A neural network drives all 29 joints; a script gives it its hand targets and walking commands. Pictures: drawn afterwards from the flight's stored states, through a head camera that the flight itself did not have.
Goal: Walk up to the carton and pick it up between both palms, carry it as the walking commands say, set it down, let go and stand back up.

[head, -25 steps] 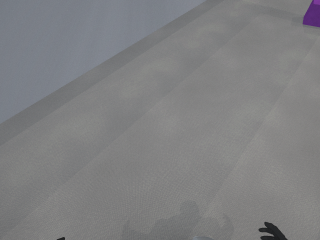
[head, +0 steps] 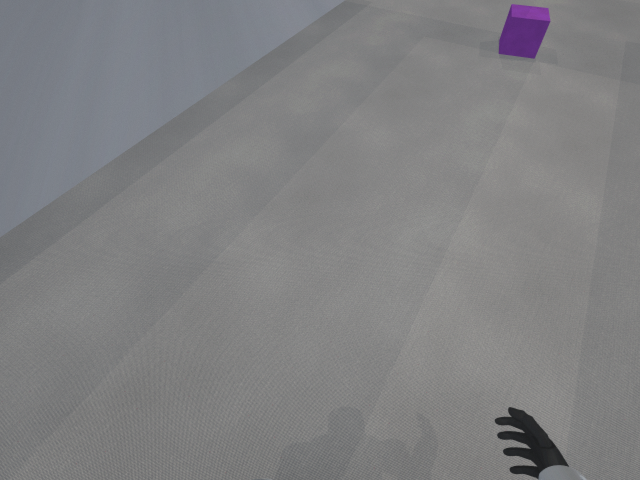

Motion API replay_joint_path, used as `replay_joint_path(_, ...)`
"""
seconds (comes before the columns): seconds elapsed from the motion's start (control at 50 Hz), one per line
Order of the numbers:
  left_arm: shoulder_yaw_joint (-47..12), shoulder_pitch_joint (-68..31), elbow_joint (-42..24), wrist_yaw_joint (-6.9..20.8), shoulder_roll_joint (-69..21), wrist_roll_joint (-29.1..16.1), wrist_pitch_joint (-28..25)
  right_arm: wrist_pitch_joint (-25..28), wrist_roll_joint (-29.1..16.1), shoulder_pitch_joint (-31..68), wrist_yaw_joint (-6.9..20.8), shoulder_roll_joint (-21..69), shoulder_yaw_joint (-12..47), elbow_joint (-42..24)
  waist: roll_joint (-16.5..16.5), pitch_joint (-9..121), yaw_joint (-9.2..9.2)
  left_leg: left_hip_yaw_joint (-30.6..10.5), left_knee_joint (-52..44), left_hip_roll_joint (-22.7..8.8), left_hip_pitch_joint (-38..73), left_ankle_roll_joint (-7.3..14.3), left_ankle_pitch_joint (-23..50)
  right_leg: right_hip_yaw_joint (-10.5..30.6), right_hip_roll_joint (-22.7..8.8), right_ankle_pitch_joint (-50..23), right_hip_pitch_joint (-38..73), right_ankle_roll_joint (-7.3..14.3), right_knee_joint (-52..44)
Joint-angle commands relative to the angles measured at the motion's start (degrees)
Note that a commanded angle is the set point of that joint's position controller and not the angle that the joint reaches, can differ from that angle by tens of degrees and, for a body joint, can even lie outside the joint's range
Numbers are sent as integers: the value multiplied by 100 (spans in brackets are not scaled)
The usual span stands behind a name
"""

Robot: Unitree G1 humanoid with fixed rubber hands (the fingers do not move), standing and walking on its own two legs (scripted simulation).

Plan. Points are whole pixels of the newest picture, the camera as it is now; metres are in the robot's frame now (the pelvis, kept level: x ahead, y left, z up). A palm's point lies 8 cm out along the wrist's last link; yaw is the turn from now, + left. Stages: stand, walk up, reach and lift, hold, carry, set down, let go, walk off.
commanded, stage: walk up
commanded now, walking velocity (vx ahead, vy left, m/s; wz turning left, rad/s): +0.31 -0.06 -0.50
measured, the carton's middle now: (523, 31) +3.07 -1.15 -0.66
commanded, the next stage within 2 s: none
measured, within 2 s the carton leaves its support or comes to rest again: neither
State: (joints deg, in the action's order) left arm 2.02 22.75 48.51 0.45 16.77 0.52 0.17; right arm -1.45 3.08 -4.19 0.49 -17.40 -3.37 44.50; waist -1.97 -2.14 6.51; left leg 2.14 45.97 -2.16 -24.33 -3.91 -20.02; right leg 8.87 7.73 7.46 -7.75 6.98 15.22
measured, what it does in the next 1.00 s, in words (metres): walks ahead, turning right: left foot, then right foot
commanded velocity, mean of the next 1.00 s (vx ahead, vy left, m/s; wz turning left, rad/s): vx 0.45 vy -0.01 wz -0.35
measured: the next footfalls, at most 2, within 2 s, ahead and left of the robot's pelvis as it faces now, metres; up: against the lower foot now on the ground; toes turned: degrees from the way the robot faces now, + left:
left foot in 0.22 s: +0.11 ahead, +0.17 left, +0.00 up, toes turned -1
right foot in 0.56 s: +0.31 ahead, -0.13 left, +0.00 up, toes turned -17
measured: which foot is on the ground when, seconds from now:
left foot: up 0.00-0.20, down 0.22-0.58, up 0.60-1.00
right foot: down 0.00-0.22, up 0.24-0.54, down 0.56-1.00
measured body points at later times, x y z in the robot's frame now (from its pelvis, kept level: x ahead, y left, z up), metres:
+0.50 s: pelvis +0.18 +0.03 -0.02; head +0.21 +0.01 +0.43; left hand +0.39 +0.23 -0.13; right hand +0.09 -0.24 -0.15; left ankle +0.07 +0.17 -0.75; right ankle +0.24 -0.11 -0.73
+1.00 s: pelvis +0.41 -0.02 -0.01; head +0.45 -0.02 +0.44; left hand +0.41 +0.23 -0.16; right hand +0.54 -0.30 -0.11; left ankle +0.54 +0.06 -0.74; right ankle +0.27 -0.11 -0.75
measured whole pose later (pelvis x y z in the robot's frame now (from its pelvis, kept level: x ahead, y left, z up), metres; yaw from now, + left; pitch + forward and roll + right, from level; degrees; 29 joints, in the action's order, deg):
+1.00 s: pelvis +0.41 -0.02 -0.01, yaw -18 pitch +2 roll +0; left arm 2.2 26.2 58.0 0.5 12.6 1.5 -3.7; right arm 1.7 1.3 -1.9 2.1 -12.6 -2.5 46.6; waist -1.0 -2.4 5.7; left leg 7.5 32.0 -4.2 -25.5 0.0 -10.8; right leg 1.1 -0.5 19.3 -1.2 -0.1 19.1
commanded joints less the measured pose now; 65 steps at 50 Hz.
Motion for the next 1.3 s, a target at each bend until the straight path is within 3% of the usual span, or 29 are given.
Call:
replay_joint_path(0.0, 234, 370, -261, -30, 914, 7, -88, 103, -3, 450, -8, -406, -78, -537, -179, -26, -11, -95, -277, -67, -582, 31, 136, 1961, -1907, 178, 291, 513, -481)
replay_joint_path(0.1, 202, 457, -258, -49, 824, 33, -115, 188, -60, 379, -16, -217, -38, -607, -301, 204, -120, 75, -1120, 98, 40, 104, 402, 1906, -1790, -794, 181, 341, -17)
replay_joint_path(0.16, 128, 117, -368, -48, 707, 24, -150, 269, -127, -348, -89, -196, -58, -368, -223, 470, -597, 356, -2546, 207, 2170, 228, 1044, 1327, -1357, -781, -908, -85, 690)
replay_joint_path(0.18, 107, 35, -428, -60, 561, 15, -201, 326, -116, -787, -137, -413, -123, -221, -37, 620, -791, 167, -2781, -119, 3366, 324, 1163, 960, -1057, -570, -1701, -289, 1232)
replay_joint_path(0.2, 73, 29, -532, -83, 266, 16, -278, 371, -47, -1330, -187, -780, -216, -79, 749, 830, -1020, -967, -3149, -1119, 4428, 584, 592, 422, -604, 370, -2758, -474, 2366)
replay_joint_path(0.22, 71, 194, -590, -132, 67, 91, -298, 349, 53, -1671, -226, -1294, -282, 37, 1367, 927, -953, -2320, -3136, -2369, 4772, 963, 1194, -254, -204, 2495, -3689, -586, 3521)
replay_joint_path(0.24, 140, 72, -610, -139, 270, 136, -229, 330, 82, -1839, -217, -1408, -346, 53, 976, 980, -982, -2943, -3255, -3169, 4099, 1691, 632, -471, -849, 2448, -3792, -746, 4270)
replay_joint_path(0.26, 121, -272, -552, -58, 352, 117, -221, 348, -24, -1534, -123, -884, -274, 15, 536, 591, -991, -2358, -3649, -2634, 3410, 1627, -689, -318, -1192, 1963, -3658, -669, 4548)
replay_joint_path(0.28, 139, -517, -596, 48, 305, 106, -209, 393, -48, -1343, -83, -645, -204, -30, 450, 216, -906, -1718, -3826, -2183, 2930, 1396, -544, -404, -1218, 1549, -3576, -702, 4654)
replay_joint_path(0.34, 93, -780, -689, 249, -31, 62, -133, 512, -3, -1277, -73, -409, -75, 60, 626, -384, -708, -210, -3615, -1487, 2199, 1035, 2401, -719, -1205, 791, -3100, -746, 4064)
replay_joint_path(0.4, 29, -1385, -890, 348, -235, 36, -128, 554, 24, -1576, -56, -441, -80, 260, 853, -347, -789, 416, -3660, -1229, 1666, 877, 2411, -1073, -1045, 243, -2141, -620, 2881)
replay_joint_path(0.48, 27, -1645, -816, 383, -223, 98, -145, 502, -28, -1991, -62, -599, -91, 550, 1085, -389, -828, 251, -3388, -1341, 1752, 971, 2815, -1396, -884, 393, -1770, -513, 2140)
replay_joint_path(0.54, 194, -491, -269, 276, 168, 145, -238, 460, -134, -1914, -29, -648, -116, 517, 454, 451, -201, 884, -1273, -1059, 1120, 768, 4032, -1533, -639, 192, 239, -237, 1383)
replay_joint_path(0.56, 376, 414, -15, 203, 638, 193, -278, 483, -156, -1935, 21, -376, -51, 355, -299, 1134, 199, 1007, 349, -585, 67, 543, 2862, -427, -1326, 838, 1560, 134, 1138)
replay_joint_path(0.58, 516, 976, 114, 129, 1224, 178, -289, 501, -160, -2078, 51, -45, 30, 66, -1743, 1718, 276, 580, 2113, 160, -1261, 402, -848, 2192, -2942, 283, 2394, 895, 513)
replay_joint_path(0.6, 496, 836, 212, 83, 1074, 117, -283, 510, -109, -1724, 22, -205, -42, 10, -960, 1650, 138, -193, 2828, -197, -1686, 510, -989, 2222, -3051, -35, 2312, 995, 479)
replay_joint_path(0.66, 284, -343, 141, 41, 413, 23, -330, 510, -66, -1439, 33, -117, -57, -1, -48, 551, -387, -366, 2384, -721, -1453, 389, -53, 1025, -2420, -654, 695, 679, 275)
replay_joint_path(0.72, 217, -600, 153, 51, 304, 19, -407, 321, -74, -1618, 112, 8, -73, 192, -248, 311, -664, -23, 1625, -648, -520, 226, 146, 192, -2197, -1235, -313, 540, -140)
replay_joint_path(0.82, 176, -173, 415, 28, 338, 66, -461, 284, -125, -346, 169, 166, 2, -52, -471, -249, -402, 214, -96, -491, -356, 272, 889, -48, -2014, -357, -507, 411, -662)
replay_joint_path(0.92, 145, 291, 696, -10, 316, 119, -447, 327, -173, 196, 180, 244, 33, -45, -610, -295, -306, 466, -959, -254, -165, 359, 881, 51, -2158, -908, 49, 346, -353)
replay_joint_path(0.98, 152, 200, 730, -29, 361, 62, -453, 401, -207, -483, 117, 61, -47, 245, -376, 139, -738, 791, -2003, -8, 1474, 473, 1111, -208, -1909, -1730, -264, 53, 710)
replay_joint_path(1.0, 130, 243, 697, -41, 213, 42, -464, 467, -158, -1081, 64, -249, -139, 469, -4, 647, -940, 507, -2107, -189, 2625, 575, 1062, -420, -1528, -1518, -693, -145, 1755)
replay_joint_path(1.02, 127, 300, 556, -59, -8, 47, -464, 522, -77, -1915, -7, -814, -275, 628, 1020, 1186, -1245, -1201, -2549, -1462, 3756, 844, 446, -694, -1036, 29, -1843, -359, 3515)
replay_joint_path(1.04, 133, 476, 480, -107, -211, 81, -431, 506, 11, -2313, -18, -1328, -322, 635, 1660, 1483, -1265, -3042, -3226, -2864, 4277, 1248, -310, -910, -762, 2276, -3186, -432, 4750)
replay_joint_path(1.06, 206, 279, 513, -88, 54, 116, -379, 492, -52, -2275, 3, -1098, -309, 716, 1018, 1202, -1189, -3029, -3355, -2859, 3715, 1354, -901, -549, -1192, 2060, -3222, -433, 5363)
replay_joint_path(1.08, 169, -83, 448, -33, 45, 134, -389, 526, -47, -1905, 18, -759, -222, 718, 859, 495, -1068, -2310, -3620, -2407, 3098, 1224, -774, -536, -1427, 1528, -3328, -458, 5413)
replay_joint_path(1.14, 220, -197, 485, 122, -153, 141, -270, 667, -65, -1545, 35, -166, -44, 820, 803, -167, -647, -572, -3568, -1626, 2192, 945, 1806, -757, -1721, 712, -3012, -619, 5124)
replay_joint_path(1.2, 219, -568, 360, 233, -294, 199, -186, 758, -139, -1940, -9, -132, -35, 995, 738, -53, -630, -117, -3378, -1478, 2189, 918, 3195, -1015, -1664, 284, -2944, -700, 4907)
replay_joint_path(1.28, 126, -1462, 198, 339, -396, 158, -123, 783, -186, -2188, -32, -146, -28, 1091, 887, -379, -721, 249, -3531, -1287, 1921, 939, 3192, -1388, -1531, -380, -2781, -729, 3924)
